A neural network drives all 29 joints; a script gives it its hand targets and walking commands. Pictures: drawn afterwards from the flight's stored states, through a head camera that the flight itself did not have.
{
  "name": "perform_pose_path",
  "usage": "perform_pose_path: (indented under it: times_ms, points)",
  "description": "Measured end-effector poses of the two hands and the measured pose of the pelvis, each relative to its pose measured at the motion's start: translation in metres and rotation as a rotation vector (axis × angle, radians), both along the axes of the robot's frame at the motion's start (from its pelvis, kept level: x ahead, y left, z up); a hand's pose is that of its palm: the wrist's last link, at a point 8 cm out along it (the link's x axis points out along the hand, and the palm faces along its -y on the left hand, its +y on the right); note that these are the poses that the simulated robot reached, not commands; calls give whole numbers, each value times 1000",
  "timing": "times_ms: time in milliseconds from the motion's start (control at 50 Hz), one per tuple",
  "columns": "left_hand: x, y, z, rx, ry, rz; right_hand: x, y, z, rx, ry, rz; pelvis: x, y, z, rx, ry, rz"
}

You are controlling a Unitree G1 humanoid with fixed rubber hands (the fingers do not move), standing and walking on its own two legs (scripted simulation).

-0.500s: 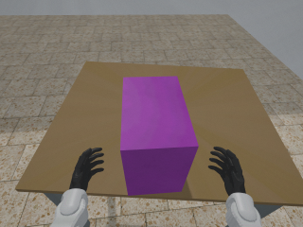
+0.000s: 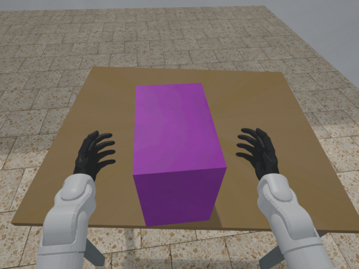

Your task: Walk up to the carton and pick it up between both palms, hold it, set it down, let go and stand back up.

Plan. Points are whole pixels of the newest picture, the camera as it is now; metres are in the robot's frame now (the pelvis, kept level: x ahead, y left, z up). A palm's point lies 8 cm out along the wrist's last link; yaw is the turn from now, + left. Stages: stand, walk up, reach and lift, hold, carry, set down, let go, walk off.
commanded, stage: reach and lift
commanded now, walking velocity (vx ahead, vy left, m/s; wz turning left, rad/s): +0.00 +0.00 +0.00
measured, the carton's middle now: (173, 155) +0.40 +0.06 +0.02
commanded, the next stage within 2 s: none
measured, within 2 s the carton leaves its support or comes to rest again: neither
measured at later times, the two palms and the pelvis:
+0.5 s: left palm (85, 131) +0.36 +0.23 +0.14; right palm (256, 121) +0.40 -0.11 +0.15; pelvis +0.00 +0.00 +0.00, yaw +1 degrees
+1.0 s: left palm (87, 104) +0.41 +0.24 +0.17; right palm (252, 93) +0.45 -0.10 +0.19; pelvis +0.00 +0.00 +0.00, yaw +3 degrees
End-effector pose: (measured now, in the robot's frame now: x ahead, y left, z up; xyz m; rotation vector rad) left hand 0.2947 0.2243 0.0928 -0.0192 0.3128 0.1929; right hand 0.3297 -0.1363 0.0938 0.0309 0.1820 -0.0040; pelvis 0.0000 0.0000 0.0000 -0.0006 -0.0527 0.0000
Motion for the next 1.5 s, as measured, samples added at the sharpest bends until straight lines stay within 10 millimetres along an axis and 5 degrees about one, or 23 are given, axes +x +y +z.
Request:
perform_pose_path:
  times_ms: [920,1020,1240,1500]
  points:
    - [112,15,85,1,-18,46,119,32,104,-26,41,2,-4,-3,-2,-22,109,43]
    - [113,16,69,1,5,42,119,33,91,-48,76,-5,-1,-2,-2,-21,105,46]
    - [95,12,-2,1,37,50,109,52,24,-44,111,23,-3,1,-3,-27,145,47]
    - [97,-2,-25,24,-13,36,106,61,-6,-78,96,47,-5,2,-6,-29,229,49]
